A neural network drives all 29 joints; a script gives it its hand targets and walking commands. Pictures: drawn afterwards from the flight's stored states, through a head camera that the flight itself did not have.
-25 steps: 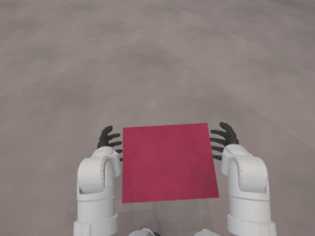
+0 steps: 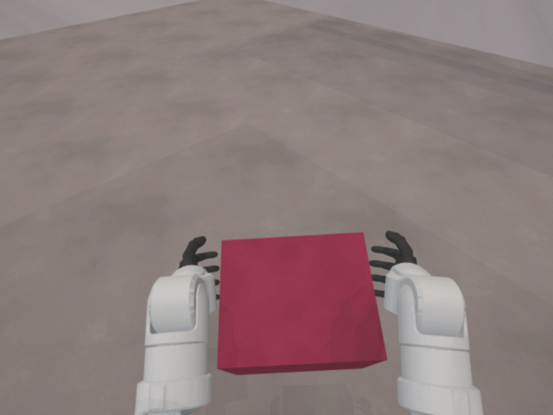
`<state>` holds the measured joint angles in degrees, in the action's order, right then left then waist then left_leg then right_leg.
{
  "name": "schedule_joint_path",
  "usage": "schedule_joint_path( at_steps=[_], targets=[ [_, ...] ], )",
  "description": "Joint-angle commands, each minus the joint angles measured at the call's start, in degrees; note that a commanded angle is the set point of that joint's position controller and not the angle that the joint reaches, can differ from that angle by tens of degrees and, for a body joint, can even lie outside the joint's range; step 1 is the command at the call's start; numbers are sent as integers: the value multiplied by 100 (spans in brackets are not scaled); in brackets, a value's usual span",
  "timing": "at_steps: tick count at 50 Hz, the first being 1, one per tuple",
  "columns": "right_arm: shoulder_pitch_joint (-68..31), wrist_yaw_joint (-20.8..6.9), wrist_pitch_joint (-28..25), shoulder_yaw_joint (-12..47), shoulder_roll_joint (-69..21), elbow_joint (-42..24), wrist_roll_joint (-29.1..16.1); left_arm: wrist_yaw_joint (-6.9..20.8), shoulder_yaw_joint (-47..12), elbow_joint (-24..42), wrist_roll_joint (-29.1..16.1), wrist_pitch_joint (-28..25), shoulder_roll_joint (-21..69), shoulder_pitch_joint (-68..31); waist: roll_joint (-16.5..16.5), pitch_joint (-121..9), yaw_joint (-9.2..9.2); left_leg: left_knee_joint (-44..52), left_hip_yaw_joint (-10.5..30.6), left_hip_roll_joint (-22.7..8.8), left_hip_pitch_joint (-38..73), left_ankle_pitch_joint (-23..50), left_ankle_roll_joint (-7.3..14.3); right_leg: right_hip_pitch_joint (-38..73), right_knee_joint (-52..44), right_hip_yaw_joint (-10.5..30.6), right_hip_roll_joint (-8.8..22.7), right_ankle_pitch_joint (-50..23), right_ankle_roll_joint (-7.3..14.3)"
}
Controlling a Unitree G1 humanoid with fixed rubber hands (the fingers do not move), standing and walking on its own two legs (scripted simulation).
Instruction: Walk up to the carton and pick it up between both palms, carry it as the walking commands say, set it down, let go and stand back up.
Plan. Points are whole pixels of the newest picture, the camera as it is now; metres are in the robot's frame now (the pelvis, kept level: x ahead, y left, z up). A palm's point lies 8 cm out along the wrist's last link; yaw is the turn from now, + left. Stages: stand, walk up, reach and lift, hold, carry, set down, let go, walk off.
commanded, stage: carry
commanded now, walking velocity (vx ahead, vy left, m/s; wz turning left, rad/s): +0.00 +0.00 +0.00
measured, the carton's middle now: (295, 308) +0.30 +0.00 -0.01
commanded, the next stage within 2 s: none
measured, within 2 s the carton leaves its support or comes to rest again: neither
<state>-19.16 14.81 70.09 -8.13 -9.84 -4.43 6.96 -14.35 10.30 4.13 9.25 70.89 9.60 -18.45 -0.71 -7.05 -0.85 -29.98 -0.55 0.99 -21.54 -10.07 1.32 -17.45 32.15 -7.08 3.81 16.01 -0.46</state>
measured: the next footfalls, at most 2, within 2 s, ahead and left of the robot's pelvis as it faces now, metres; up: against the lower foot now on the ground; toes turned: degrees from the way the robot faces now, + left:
none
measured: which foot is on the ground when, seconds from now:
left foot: down 0.00-1.00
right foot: down 0.00-1.00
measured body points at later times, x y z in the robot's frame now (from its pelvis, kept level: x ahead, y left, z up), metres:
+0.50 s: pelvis -0.02 -0.01 +0.00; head -0.04 -0.02 +0.45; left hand +0.28 +0.14 +0.08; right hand +0.28 -0.16 +0.07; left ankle +0.06 +0.10 -0.73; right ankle +0.01 -0.12 -0.73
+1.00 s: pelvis -0.01 -0.03 +0.00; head -0.03 -0.04 +0.45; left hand +0.28 +0.12 +0.07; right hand +0.28 -0.18 +0.07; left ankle +0.06 +0.10 -0.73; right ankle +0.01 -0.12 -0.73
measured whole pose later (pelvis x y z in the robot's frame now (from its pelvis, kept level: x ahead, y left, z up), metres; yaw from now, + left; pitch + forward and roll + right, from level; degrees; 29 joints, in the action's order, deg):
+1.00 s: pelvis -0.01 -0.03 +0.00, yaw +0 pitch +2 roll +0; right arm -12.7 8.3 62.0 -6.9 -8.2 -5.8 9.1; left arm -7.3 7.6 3.9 9.6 62.4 8.2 -12.9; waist -1.6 -7.0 0.1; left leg -29.6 0.9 -1.5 -22.9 -9.0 -1.1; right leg -18.5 31.2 -8.0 1.0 15.1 2.2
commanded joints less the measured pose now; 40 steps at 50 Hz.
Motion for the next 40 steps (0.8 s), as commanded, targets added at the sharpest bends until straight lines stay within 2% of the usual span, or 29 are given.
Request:
schedule_joint_path(
  at_steps=[1, 7, 13, 24, 40],
  targets=[
    [-3149, -2515, -65, 3640, -5957, -196, -2525, 2549, -3871, 339, -2741, -130, 6032, -3620, -485, -1214, 49, 1206, 1242, -950, 388, -1048, 284, 366, -423, 276, 101, 561, 42],
    [-2883, -2447, -231, 3555, -5889, -221, -2371, 2564, -3903, 279, -2824, -242, 6033, -3562, -479, -1366, 35, 1219, 1194, -923, 595, -1069, 258, 277, -448, 236, 47, 507, 39],
    [-2768, -2430, -307, 3610, -5818, -278, -2323, 2576, -3808, 195, -2721, -313, 5914, -3308, -318, -1348, 41, 1085, 1098, -831, 403, -854, 253, 303, -585, 380, 166, 457, 73],
    [-2679, -2420, -447, 3766, -5692, -475, -2378, 2471, -3689, 356, -2452, -553, 5641, -2905, 130, -1440, 62, 456, 696, -642, 456, 259, 199, 275, -911, 671, 490, 18, 179],
    [-2273, -2327, -739, 3603, -5380, -460, -2140, 2419, -3653, 458, -2315, -855, 5351, -2594, 57, -1473, 70, 273, 580, -731, 629, 668, 165, 225, -840, 668, 489, -404, 244]
  ],
)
